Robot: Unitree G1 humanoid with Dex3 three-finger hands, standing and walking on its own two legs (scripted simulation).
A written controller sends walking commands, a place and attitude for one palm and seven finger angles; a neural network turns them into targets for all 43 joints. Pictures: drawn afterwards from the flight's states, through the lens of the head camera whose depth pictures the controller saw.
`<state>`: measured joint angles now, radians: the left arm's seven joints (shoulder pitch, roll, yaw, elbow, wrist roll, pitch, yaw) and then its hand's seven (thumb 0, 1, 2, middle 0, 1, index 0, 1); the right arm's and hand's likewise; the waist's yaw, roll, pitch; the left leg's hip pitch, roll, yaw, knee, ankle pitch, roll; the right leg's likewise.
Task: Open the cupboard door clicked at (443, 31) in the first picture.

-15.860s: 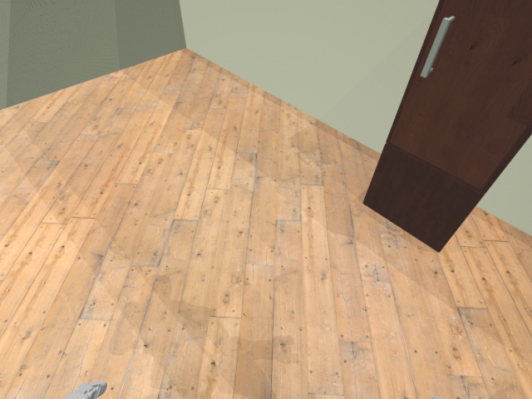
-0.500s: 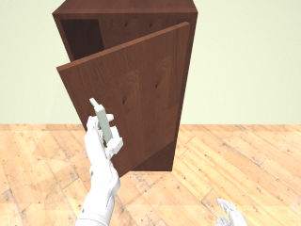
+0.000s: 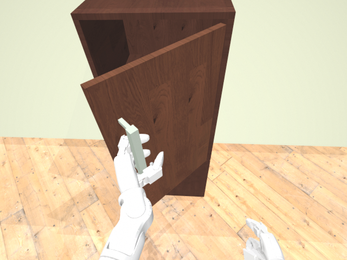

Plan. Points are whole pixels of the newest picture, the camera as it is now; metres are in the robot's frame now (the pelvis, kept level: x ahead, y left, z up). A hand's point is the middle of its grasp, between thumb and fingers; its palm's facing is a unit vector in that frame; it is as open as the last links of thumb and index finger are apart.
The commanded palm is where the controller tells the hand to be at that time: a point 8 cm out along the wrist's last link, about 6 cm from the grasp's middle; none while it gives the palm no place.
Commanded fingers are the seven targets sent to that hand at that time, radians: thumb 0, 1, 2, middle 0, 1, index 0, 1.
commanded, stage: open thumb and fingers to let go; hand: left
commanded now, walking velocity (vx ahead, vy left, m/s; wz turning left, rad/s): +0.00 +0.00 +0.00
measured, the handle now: (133, 150) +0.34 +0.12 +0.08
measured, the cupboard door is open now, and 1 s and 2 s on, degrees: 46 50 49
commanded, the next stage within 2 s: slide the hand sideways off the handle in 0.52 s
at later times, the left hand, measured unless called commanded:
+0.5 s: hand (152, 166) +0.31 +0.07 +0.08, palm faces +0.32 -0.95 -0.03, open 14.6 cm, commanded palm +0.26 +0.11 +0.08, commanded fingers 0.00 -0.50 0.30 -0.15 -0.30 -0.15 -0.30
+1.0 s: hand (150, 185) +0.26 +0.07 +0.08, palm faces -0.09 -1.00 +0.04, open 16.1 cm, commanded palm +0.23 +0.13 +0.08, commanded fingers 0.00 -0.50 0.30 -0.15 -0.30 -0.15 -0.30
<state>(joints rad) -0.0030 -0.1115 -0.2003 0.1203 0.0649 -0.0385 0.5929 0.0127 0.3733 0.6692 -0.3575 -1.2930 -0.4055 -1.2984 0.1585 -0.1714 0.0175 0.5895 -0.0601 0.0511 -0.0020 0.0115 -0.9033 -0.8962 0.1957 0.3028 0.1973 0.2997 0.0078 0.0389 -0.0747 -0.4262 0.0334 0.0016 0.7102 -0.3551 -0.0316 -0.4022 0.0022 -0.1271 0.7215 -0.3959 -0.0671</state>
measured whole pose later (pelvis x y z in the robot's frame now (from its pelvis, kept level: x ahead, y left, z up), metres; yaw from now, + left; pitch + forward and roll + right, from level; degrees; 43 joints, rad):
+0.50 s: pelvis -0.01 +0.02 +0.00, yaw -1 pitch +3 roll +0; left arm -0.03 -0.11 -0.23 0.14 0.06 -0.02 0.60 -0.01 -0.49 0.30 -0.31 -0.77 -0.34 -0.76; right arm 0.18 -0.17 0.01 0.60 -0.06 0.05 0.00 0.01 -0.90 -0.90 0.20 0.30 0.20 0.30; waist 0.00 0.03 -0.07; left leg -0.44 0.03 0.02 0.74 -0.36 -0.01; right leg -0.41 0.00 -0.10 0.73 -0.38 -0.05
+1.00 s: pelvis -0.02 +0.03 +0.00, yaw -2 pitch +2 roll +0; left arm 0.07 0.00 -0.23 0.08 -0.06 -0.14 0.15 -0.01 -0.50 0.30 -0.18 -0.32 -0.20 -0.34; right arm 0.23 -0.19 0.05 0.53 0.00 -0.02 -0.01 0.01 -0.90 -0.90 0.20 0.30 0.20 0.30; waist 0.00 0.03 -0.05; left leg -0.42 0.02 0.06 0.73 -0.34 0.01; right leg -0.42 -0.01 -0.07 0.74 -0.36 -0.03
